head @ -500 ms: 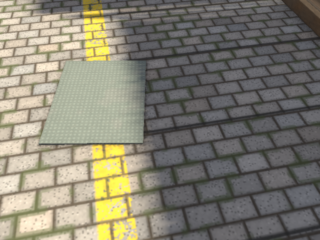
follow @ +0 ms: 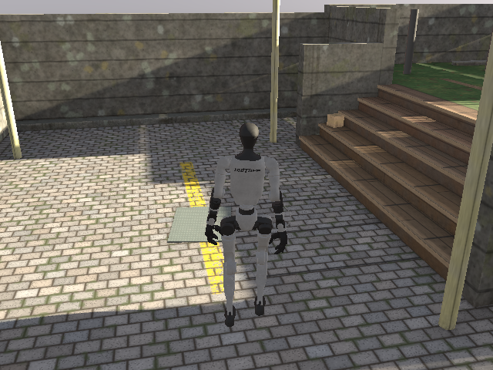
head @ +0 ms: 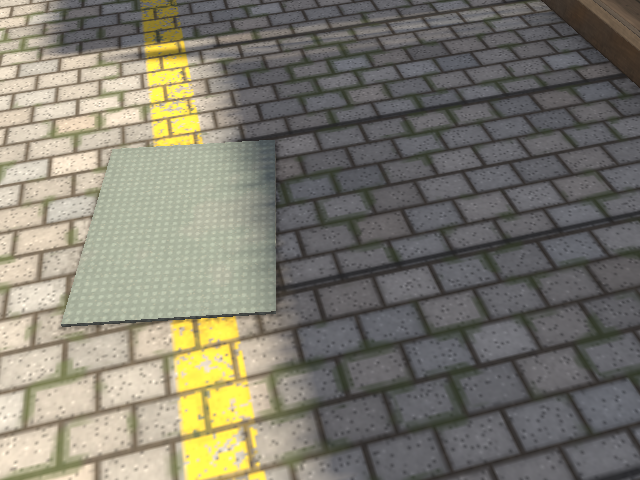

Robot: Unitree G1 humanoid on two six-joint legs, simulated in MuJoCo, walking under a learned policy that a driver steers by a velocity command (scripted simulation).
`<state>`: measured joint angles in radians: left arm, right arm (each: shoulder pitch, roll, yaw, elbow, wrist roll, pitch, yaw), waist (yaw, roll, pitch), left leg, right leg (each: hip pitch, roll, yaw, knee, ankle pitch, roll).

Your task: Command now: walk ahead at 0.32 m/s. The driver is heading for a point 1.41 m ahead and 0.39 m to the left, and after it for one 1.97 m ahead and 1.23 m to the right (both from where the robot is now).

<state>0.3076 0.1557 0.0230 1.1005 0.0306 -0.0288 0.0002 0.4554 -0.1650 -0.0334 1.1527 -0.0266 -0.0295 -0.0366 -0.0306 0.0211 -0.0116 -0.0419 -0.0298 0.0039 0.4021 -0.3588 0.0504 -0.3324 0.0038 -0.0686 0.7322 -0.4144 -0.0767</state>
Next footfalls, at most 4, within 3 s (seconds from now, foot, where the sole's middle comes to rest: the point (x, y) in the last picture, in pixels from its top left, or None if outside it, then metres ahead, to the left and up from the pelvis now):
0.08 right None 0.11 -0.11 -0.77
0.58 left None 0.44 0.03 -0.77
1.12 right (348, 369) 0.81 -0.03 -0.77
1.64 left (214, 340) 0.90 0.29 -0.77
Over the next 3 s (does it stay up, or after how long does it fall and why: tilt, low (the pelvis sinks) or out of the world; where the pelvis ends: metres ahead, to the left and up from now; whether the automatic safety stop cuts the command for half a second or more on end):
stays up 1.45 0.50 0.02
